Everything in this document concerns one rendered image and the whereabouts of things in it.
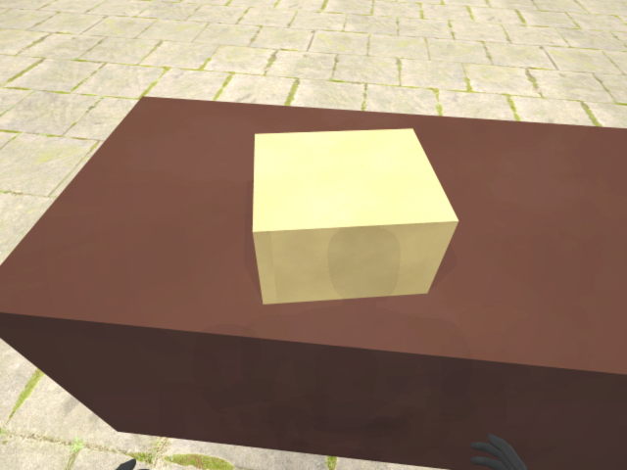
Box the robot right hand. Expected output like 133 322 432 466
471 434 527 470

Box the pedestal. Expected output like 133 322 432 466
0 96 627 470

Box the carton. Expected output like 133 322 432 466
253 128 458 305

